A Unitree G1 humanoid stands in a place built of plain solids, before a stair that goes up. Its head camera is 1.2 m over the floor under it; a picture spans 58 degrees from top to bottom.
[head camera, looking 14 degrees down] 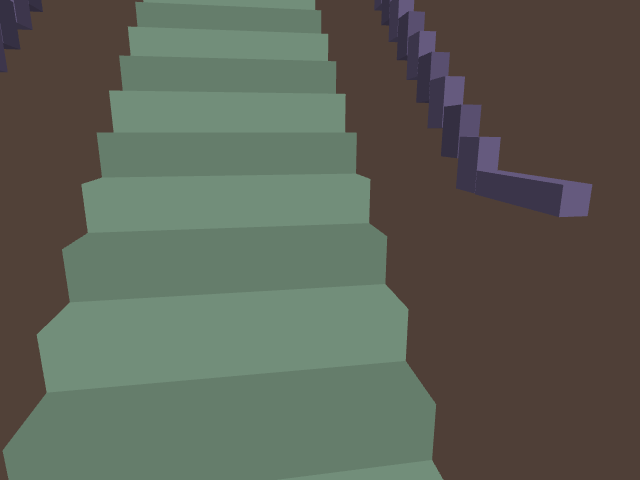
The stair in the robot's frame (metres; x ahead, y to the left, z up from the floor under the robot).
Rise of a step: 0.20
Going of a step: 0.26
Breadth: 1.29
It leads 9 degrees to the left of straight ahead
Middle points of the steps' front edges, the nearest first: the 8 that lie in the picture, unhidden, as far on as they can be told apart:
1.05 0.24 0.40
1.31 0.28 0.60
1.57 0.32 0.80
1.83 0.36 1.00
2.08 0.41 1.20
2.34 0.45 1.40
2.60 0.49 1.60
2.86 0.54 1.80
